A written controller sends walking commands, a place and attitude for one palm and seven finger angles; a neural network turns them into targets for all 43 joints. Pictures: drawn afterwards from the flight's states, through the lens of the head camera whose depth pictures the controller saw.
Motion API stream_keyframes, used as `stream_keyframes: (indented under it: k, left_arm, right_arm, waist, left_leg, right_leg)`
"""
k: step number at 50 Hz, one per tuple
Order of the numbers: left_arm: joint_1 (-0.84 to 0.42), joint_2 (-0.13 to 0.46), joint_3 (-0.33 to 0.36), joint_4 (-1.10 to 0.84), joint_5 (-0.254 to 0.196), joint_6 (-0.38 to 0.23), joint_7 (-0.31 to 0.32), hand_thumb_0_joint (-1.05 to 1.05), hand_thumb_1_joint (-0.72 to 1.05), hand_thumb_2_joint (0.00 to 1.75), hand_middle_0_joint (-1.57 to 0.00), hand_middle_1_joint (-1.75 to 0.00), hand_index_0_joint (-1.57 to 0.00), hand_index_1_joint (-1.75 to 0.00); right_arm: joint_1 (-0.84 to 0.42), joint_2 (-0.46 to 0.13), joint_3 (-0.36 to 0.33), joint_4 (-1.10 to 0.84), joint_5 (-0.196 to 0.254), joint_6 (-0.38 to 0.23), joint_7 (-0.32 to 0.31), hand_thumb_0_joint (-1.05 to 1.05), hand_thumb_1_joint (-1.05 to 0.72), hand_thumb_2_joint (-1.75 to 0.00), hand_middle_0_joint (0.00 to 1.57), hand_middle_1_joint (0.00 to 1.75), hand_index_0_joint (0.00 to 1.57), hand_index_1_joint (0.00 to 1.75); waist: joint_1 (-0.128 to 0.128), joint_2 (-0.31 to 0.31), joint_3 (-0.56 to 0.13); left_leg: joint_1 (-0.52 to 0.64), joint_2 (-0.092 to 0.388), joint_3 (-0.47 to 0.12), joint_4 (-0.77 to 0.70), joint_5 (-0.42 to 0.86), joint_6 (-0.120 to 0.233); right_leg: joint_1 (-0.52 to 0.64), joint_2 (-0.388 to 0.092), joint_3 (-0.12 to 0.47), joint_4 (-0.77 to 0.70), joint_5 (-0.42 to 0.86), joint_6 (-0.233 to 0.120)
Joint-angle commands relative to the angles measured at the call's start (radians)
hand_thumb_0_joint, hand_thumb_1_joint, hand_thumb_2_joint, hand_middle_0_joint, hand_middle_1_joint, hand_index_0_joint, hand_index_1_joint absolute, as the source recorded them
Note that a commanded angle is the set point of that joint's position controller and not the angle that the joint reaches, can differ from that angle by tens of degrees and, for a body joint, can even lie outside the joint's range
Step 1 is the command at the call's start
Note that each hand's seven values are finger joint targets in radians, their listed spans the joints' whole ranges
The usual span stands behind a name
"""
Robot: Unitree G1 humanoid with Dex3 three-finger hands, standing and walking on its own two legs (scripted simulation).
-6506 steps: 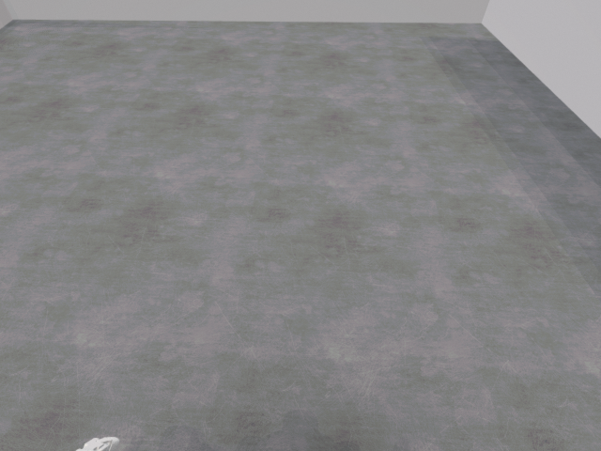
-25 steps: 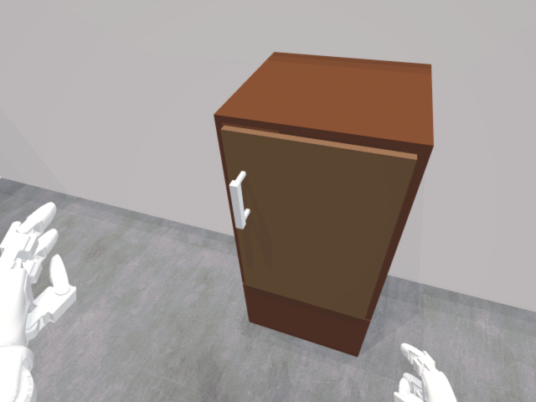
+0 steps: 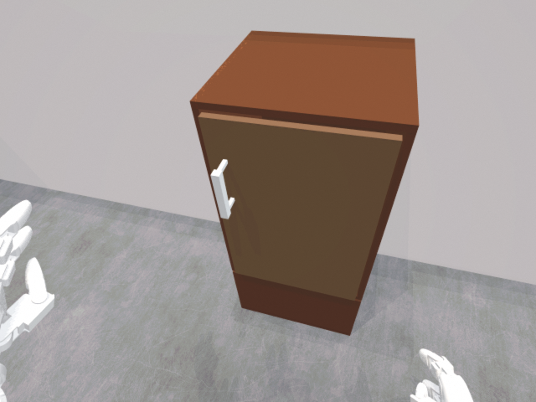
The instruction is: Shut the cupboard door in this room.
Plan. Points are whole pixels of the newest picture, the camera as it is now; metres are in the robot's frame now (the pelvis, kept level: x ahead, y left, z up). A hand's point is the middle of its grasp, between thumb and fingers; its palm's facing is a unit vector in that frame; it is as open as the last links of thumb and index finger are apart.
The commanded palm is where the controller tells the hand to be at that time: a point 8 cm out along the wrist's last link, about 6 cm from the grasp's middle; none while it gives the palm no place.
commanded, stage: step back with the hand held close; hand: left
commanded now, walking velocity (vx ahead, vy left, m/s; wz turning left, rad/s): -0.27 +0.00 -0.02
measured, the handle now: (224, 189) +0.56 +0.15 -0.04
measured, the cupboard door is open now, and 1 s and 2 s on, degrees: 0 0 0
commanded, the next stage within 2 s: stop stepping back and stand still in 1.54 s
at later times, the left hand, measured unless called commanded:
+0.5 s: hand out of the picture +0.14 +0.29 +0.15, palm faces +0.42 -0.78 -0.46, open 7.4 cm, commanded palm +0.09 +0.32 +0.18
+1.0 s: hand out of the picture +0.12 +0.27 +0.16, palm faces +0.44 -0.77 -0.47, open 7.4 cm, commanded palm +0.06 +0.31 +0.18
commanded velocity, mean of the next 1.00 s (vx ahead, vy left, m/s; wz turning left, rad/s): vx -0.34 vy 0.00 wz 0.00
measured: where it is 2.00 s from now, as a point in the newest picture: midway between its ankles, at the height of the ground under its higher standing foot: outside the picture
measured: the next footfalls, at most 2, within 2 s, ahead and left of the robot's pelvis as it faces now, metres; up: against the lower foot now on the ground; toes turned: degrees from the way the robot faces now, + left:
right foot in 1.60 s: -0.27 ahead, -0.07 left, +0.00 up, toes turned -1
left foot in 1.80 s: -0.10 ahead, +0.10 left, +0.00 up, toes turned -3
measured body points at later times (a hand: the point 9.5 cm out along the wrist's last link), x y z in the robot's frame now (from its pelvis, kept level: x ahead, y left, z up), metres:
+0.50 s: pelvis -0.05 +0.02 -0.01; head -0.06 +0.03 +0.44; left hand +0.11 +0.32 +0.18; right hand +0.11 -0.23 -0.08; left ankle +0.00 +0.08 -0.74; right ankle -0.01 -0.10 -0.74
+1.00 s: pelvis -0.09 +0.01 -0.02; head -0.09 +0.03 +0.43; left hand +0.09 +0.31 +0.19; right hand +0.05 -0.24 -0.10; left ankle +0.00 +0.08 -0.74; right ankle -0.01 -0.10 -0.74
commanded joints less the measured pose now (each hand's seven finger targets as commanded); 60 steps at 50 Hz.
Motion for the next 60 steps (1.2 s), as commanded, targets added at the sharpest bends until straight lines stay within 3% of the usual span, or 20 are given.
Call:
stream_keyframes:
  k: [1, 6, 14, 19, 23, 31, 34, 35, 38, 39, 43, 47, 49, 52, 53, 54, 55, 57, 58, 60]
  left_arm:
    - [-0.042, 0.229, 0.162, -0.234, -0.009, -0.057, 0.035, 0.0, 0.9, 0.9, -0.2, -0.3, -0.2, -0.3]
    - [0.006, 0.234, 0.172, -0.228, -0.011, -0.05, 0.043, 0.0, 0.9, 0.9, -0.2, -0.3, -0.2, -0.3]
    - [-0.016, 0.261, 0.185, -0.258, 0.0, -0.068, 0.063, 0.0, 0.9, 0.9, -0.2, -0.3, -0.2, -0.3]
    - [-0.04, 0.26, 0.192, -0.296, 0.022, -0.095, 0.069, 0.0, 0.9, 0.9, -0.2, -0.3, -0.2, -0.3]
    - [-0.068, 0.221, 0.169, -0.279, 0.038, -0.101, 0.066, 0.0, 0.9, 0.9, -0.2, -0.3, -0.2, -0.3]
    - [-0.08, 0.222, 0.176, -0.297, 0.05, -0.119, 0.064, 0.0, 0.9, 0.9, -0.2, -0.3, -0.2, -0.3]
    - [-0.066, 0.257, 0.218, -0.297, 0.054, -0.128, 0.069, 0.0, 0.9, 0.9, -0.2, -0.3, -0.2, -0.3]
    - [-0.066, 0.224, 0.191, -0.309, 0.053, -0.133, 0.066, 0.0, 0.9, 0.9, -0.2, -0.3, -0.2, -0.3]
    - [-0.062, 0.235, 0.208, -0.316, 0.057, -0.144, 0.068, 0.0, 0.9, 0.9, -0.2, -0.3, -0.2, -0.3]
    - [-0.064, 0.261, 0.234, -0.321, 0.058, -0.149, 0.07, 0.0, 0.9, 0.9, -0.2, -0.3, -0.2, -0.3]
    - [-0.064, 0.232, 0.218, -0.309, 0.062, -0.157, 0.067, 0.0, 0.9, 0.9, -0.2, -0.3, -0.2, -0.3]
    - [-0.068, 0.235, 0.218, -0.303, 0.063, -0.161, 0.069, 0.0, 0.9, 0.9, -0.2, -0.3, -0.2, -0.3]
    - [-0.078, 0.256, 0.231, -0.305, 0.066, -0.16, 0.074, 0.0, 0.9, 0.9, -0.2, -0.3, -0.2, -0.3]
    - [-0.067, 0.246, 0.19, -0.297, 0.05, -0.155, 0.087, 0.0, 0.9, 0.9, -0.2, -0.3, -0.2, -0.3]
    - [-0.057, 0.252, 0.189, -0.298, 0.047, -0.153, 0.094, 0.0, 0.9, 0.9, -0.2, -0.3, -0.2, -0.3]
    - [-0.059, 0.273, 0.207, -0.311, 0.042, -0.152, 0.102, 0.0, 0.9, 0.9, -0.2, -0.3, -0.2, -0.3]
    - [-0.041, 0.263, 0.194, -0.32, 0.042, -0.152, 0.105, 0.0, 0.9, 0.9, -0.2, -0.3, -0.2, -0.3]
    - [-0.024, 0.277, 0.204, -0.342, 0.043, -0.155, 0.108, 0.0, 0.9, 0.9, -0.2, -0.3, -0.2, -0.3]
    - [-0.018, 0.277, 0.205, -0.36, 0.042, -0.16, 0.108, 0.0, 0.9, 0.9, -0.2, -0.3, -0.2, -0.3]
    - [0.001, 0.276, 0.242, -0.374, 0.054, -0.168, 0.102, 0.0, 0.9, 0.9, -0.2, -0.3, -0.2, -0.3]
  right_arm:
    - [-0.116, -0.096, -0.036, -0.191, 0.007, -0.033, -0.019, 0.0, -0.9, -0.9, 0.2, 0.3, 0.2, 0.3]
    - [-0.115, -0.095, -0.039, -0.203, 0.008, -0.016, -0.02, 0.0, -0.9, -0.9, 0.2, 0.3, 0.2, 0.3]
    - [-0.111, -0.101, -0.036, -0.2, 0.0, -0.02, -0.023, 0.0, -0.9, -0.9, 0.2, 0.3, 0.2, 0.3]
    - [-0.102, -0.115, -0.033, -0.201, -0.007, -0.046, -0.031, 0.0, -0.9, -0.9, 0.2, 0.3, 0.2, 0.3]
    - [-0.08, -0.114, -0.035, -0.197, -0.011, -0.066, -0.031, 0.0, -0.9, -0.9, 0.2, 0.3, 0.2, 0.3]
    - [-0.07, -0.116, -0.043, -0.182, -0.018, -0.086, -0.016, 0.0, -0.9, -0.9, 0.2, 0.3, 0.2, 0.3]
    - [-0.075, -0.12, -0.048, -0.176, -0.026, -0.086, -0.014, 0.0, -0.9, -0.9, 0.2, 0.3, 0.2, 0.3]
    - [-0.071, -0.107, -0.041, -0.175, -0.024, -0.088, -0.012, 0.0, -0.9, -0.9, 0.2, 0.3, 0.2, 0.3]
    - [-0.069, -0.111, -0.046, -0.174, -0.023, -0.091, -0.011, 0.0, -0.9, -0.9, 0.2, 0.3, 0.2, 0.3]
    - [-0.073, -0.117, -0.049, -0.171, -0.028, -0.094, -0.013, 0.0, -0.9, -0.9, 0.2, 0.3, 0.2, 0.3]
    - [-0.061, -0.111, -0.05, -0.164, -0.028, -0.1, -0.013, 0.0, -0.9, -0.9, 0.2, 0.3, 0.2, 0.3]
    - [-0.056, -0.107, -0.052, -0.16, -0.028, -0.107, -0.01, 0.0, -0.9, -0.9, 0.2, 0.3, 0.2, 0.3]
    - [-0.052, -0.106, -0.056, -0.157, -0.033, -0.106, -0.007, 0.0, -0.9, -0.9, 0.2, 0.3, 0.2, 0.3]
    - [-0.036, -0.073, -0.048, -0.143, -0.028, -0.094, 0.009, 0.0, -0.9, -0.9, 0.2, 0.3, 0.2, 0.3]
    - [-0.033, -0.067, -0.049, -0.136, -0.026, -0.088, 0.012, 0.0, -0.9, -0.9, 0.2, 0.3, 0.2, 0.3]
    - [-0.033, -0.073, -0.053, -0.131, -0.029, -0.082, 0.013, 0.0, -0.9, -0.9, 0.2, 0.3, 0.2, 0.3]
    - [-0.029, -0.061, -0.045, -0.129, -0.024, -0.075, 0.013, 0.0, -0.9, -0.9, 0.2, 0.3, 0.2, 0.3]
    - [-0.04, -0.072, -0.042, -0.138, -0.021, -0.068, 0.005, 0.0, -0.9, -0.9, 0.2, 0.3, 0.2, 0.3]
    - [-0.047, -0.08, -0.041, -0.144, -0.017, -0.069, -0.001, 0.0, -0.9, -0.9, 0.2, 0.3, 0.2, 0.3]
    - [-0.067, -0.107, -0.042, -0.154, -0.023, -0.089, -0.019, 0.0, -0.9, -0.9, 0.2, 0.3, 0.2, 0.3]
  waist:
    - [-0.009, -0.052, -0.154]
    - [-0.011, -0.071, -0.143]
    - [-0.018, -0.047, -0.063]
    - [-0.02, 0.053, -0.056]
    - [-0.02, 0.053, -0.037]
    - [-0.024, -0.017, -0.048]
    - [-0.023, -0.003, -0.044]
    - [-0.026, -0.011, -0.051]
    - [-0.028, 0.017, -0.055]
    - [-0.026, 0.035, -0.053]
    - [-0.029, 0.026, -0.053]
    - [-0.029, -0.017, -0.05]
    - [-0.031, -0.047, -0.043]
    - [-0.045, -0.157, -0.054]
    - [-0.048, -0.185, -0.069]
    - [-0.051, -0.167, -0.081]
    - [-0.055, -0.16, -0.093]
    - [-0.057, -0.088, -0.071]
    - [-0.057, -0.018, -0.059]
    - [-0.043, 0.181, -0.055]
  left_leg:
    - [0.021, 0.137, -0.098, -0.042, 0.415, -0.014]
    - [-0.049, 0.142, -0.103, -0.049, 0.327, -0.011]
    - [-0.186, 0.135, -0.13, -0.094, -0.008, 0.006]
    - [-0.339, 0.182, -0.196, -0.21, -0.182, 0.036]
    - [-0.47, 0.206, -0.223, -0.241, -0.324, 0.054]
    - [-0.529, 0.194, -0.211, -0.175, -0.346, 0.052]
    - [-0.553, 0.192, -0.213, -0.162, -0.375, 0.052]
    - [-0.56, 0.196, -0.221, -0.167, -0.364, 0.049]
    - [-0.594, 0.199, -0.215, -0.16, -0.405, 0.054]
    - [-0.604, 0.206, -0.228, -0.176, -0.407, 0.055]
    - [-0.657, 0.218, -0.23, -0.172, -0.443, 0.06]
    - [-0.632, 0.197, -0.205, -0.115, -0.439, 0.048]
    - [-0.561, 0.157, -0.172, -0.033, -0.401, 0.024]
    - [-0.329, 0.081, -0.092, 0.128, -0.236, -0.027]
    - [-0.254, 0.063, -0.066, 0.178, -0.199, -0.037]
    - [-0.193, 0.054, -0.05, 0.202, -0.161, -0.043]
    - [-0.174, 0.065, -0.063, 0.183, -0.139, -0.039]
    - [-0.176, 0.092, -0.106, 0.065, -0.146, -0.02]
    - [-0.222, 0.124, -0.15, -0.023, -0.221, -0.005]
    - [-0.511, 0.286, -0.342, -0.33, -0.44, 0.056]
  right_leg:
    - [0.094, -0.116, 0.103, 0.017, 0.407, 0.019]
    - [0.097, -0.121, 0.123, 0.016, 0.375, 0.02]
    - [0.042, -0.115, 0.156, -0.068, 0.083, 0.018]
    - [0.165, -0.045, 0.115, 0.024, 0.08, 0.038]
    - [0.241, -0.023, 0.119, 0.098, 0.091, 0.043]
    - [0.224, -0.044, 0.16, 0.114, 0.07, 0.03]
    - [0.211, -0.045, 0.173, 0.11, 0.037, 0.026]
    - [0.222, -0.045, 0.162, 0.121, 0.042, 0.025]
    - [0.233, -0.038, 0.171, 0.142, 0.031, 0.026]
    - [0.238, -0.029, 0.166, 0.15, 0.04, 0.027]
    - [0.269, -0.023, 0.171, 0.187, 0.048, 0.028]
    - [0.216, -0.053, 0.216, 0.136, -0.011, 0.018]
    - [0.118, -0.106, 0.282, 0.039, -0.073, -0.005]
    - [-0.108, -0.225, 0.343, -0.139, -0.176, -0.051]
    - [-0.161, -0.257, 0.337, -0.181, -0.195, -0.063]
    - [-0.199, -0.27, 0.332, -0.203, -0.171, -0.073]
    - [-0.195, -0.268, 0.275, -0.185, -0.152, -0.069]
    - [-0.204, -0.184, 0.189, -0.142, -0.161, -0.027]
    - [-0.171, -0.127, 0.142, -0.098, -0.185, -0.002]
    - [0.132, 0.042, 0.057, 0.202, -0.059, 0.044]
